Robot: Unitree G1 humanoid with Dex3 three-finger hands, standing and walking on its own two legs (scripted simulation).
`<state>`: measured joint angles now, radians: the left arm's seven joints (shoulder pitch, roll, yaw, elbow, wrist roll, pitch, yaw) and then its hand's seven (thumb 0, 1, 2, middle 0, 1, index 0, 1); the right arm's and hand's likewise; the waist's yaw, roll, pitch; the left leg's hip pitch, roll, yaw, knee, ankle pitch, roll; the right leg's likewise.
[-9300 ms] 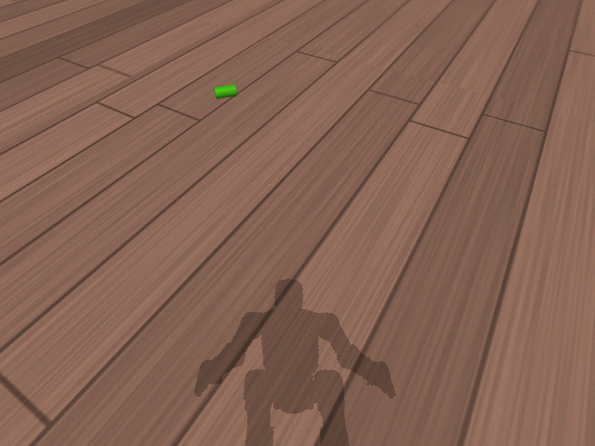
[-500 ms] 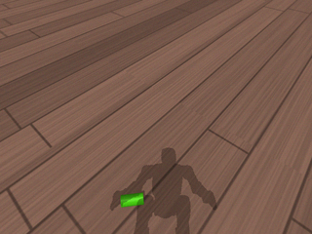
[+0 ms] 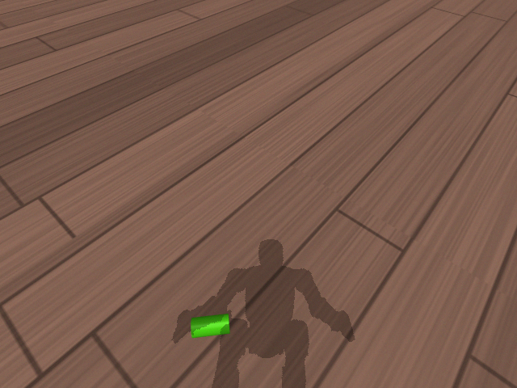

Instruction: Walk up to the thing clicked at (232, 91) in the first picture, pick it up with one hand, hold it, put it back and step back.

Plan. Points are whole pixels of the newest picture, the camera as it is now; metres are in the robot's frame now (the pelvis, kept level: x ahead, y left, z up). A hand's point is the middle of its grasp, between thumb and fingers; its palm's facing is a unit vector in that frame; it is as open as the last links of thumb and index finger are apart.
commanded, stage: walk up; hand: left
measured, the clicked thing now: (210, 325) +0.44 +0.17 -0.74
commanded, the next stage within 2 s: stand in 1.48 s
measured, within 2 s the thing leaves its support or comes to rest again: neither
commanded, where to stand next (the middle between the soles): +0.04 -0.06 m, yaw -1 degrees
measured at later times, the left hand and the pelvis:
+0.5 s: hand out of the picture +0.08 +0.18 -0.17, palm faces +0.01 -0.95 -0.30, open 7.4 cm; pelvis +0.00 -0.07 -0.01, yaw +1 degrees
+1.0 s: hand out of the picture +0.10 +0.20 -0.15, palm faces +0.02 -0.93 -0.36, open 7.4 cm; pelvis +0.01 -0.06 +0.00, yaw -1 degrees
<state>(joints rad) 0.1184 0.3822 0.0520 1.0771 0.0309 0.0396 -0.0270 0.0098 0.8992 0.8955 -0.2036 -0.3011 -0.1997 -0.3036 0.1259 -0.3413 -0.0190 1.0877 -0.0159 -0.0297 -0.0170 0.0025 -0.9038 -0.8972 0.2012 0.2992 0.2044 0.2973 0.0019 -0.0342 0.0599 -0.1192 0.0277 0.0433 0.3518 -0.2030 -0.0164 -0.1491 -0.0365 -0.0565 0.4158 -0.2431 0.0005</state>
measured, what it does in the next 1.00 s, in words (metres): steps on the spot: left foot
